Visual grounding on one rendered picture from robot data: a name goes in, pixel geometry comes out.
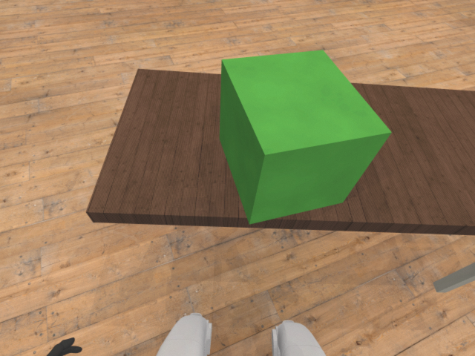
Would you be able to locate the robot thigh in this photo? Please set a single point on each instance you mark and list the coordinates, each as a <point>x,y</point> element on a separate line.
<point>190,336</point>
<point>294,339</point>

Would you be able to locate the table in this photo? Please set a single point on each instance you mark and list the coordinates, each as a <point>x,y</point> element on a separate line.
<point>166,165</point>

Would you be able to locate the left robot thigh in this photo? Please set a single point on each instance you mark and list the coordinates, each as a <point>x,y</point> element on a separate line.
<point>190,336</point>

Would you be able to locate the right robot thigh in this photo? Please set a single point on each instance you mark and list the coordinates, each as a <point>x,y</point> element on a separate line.
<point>294,339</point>

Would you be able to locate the left robot hand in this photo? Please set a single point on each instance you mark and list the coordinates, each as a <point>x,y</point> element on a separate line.
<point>65,347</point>

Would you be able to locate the carton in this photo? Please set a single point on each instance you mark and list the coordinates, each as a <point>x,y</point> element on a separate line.
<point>295,132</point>

